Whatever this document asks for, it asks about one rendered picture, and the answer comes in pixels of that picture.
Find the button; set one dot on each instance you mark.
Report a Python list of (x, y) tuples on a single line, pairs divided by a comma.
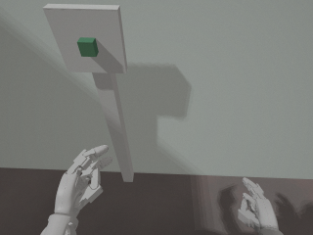
[(88, 46)]

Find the right robot hand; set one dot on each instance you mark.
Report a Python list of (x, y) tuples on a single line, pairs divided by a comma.
[(260, 213)]

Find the robot left forearm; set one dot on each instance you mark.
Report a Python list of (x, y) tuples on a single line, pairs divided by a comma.
[(61, 224)]

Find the left robot hand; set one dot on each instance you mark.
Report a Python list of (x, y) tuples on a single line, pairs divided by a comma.
[(68, 198)]

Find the panel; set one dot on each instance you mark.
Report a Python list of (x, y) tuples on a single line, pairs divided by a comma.
[(68, 23)]

